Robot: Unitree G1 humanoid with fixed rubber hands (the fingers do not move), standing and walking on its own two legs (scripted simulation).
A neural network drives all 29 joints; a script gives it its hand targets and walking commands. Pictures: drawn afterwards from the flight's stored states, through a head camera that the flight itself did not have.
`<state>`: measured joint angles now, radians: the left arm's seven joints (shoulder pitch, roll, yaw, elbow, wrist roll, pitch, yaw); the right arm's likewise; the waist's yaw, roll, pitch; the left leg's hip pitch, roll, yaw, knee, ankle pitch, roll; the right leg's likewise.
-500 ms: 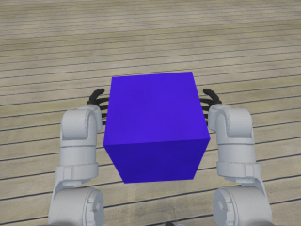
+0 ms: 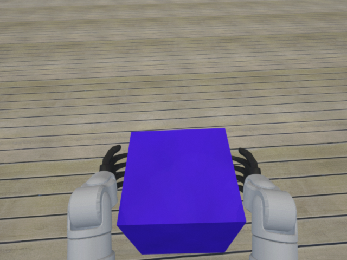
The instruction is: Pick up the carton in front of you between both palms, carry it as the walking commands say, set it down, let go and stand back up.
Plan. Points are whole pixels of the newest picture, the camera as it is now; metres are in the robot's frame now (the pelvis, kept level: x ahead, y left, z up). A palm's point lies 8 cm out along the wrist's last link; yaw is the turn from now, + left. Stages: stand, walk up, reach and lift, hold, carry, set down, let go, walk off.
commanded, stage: carry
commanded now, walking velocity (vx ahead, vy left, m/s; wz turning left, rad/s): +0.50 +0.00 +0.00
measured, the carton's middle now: (180, 195) +0.28 +0.00 +0.03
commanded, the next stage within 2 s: none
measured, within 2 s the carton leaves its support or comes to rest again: neither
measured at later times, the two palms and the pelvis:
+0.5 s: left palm (150, 101) +0.56 +0.10 +0.10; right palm (245, 105) +0.56 -0.20 +0.09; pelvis +0.29 -0.05 +0.00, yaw +0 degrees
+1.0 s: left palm (159, 67) +0.81 +0.10 +0.09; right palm (233, 67) +0.81 -0.20 +0.10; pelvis +0.54 -0.05 +0.01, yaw -1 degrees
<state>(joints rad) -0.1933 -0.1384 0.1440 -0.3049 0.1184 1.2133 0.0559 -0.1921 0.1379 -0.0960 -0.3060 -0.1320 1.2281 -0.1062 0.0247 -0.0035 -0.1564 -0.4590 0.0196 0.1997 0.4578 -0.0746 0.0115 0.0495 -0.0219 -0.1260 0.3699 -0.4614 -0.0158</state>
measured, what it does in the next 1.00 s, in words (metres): walks ahead: right foot, then left foot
